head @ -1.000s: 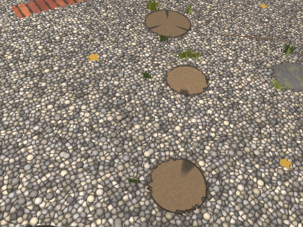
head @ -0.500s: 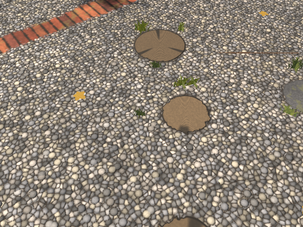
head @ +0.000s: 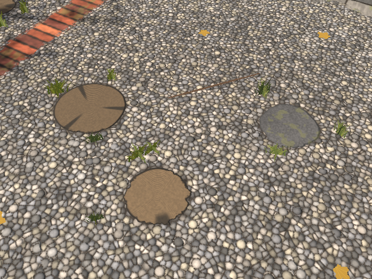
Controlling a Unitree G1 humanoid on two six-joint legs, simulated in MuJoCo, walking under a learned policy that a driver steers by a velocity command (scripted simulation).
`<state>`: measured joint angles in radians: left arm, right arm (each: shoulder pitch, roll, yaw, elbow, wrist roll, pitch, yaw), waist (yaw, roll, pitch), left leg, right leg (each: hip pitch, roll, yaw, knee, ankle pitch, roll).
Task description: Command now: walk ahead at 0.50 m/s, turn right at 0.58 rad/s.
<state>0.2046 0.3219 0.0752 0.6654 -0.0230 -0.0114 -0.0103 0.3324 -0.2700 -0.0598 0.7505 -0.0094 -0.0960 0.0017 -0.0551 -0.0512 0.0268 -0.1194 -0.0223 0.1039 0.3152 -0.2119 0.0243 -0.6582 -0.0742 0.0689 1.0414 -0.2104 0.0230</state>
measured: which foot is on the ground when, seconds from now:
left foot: down 0.00-0.26, up 0.28-0.76, down 0.78-1.00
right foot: up 0.00-0.22, down 0.24-0.80, up 0.82-1.00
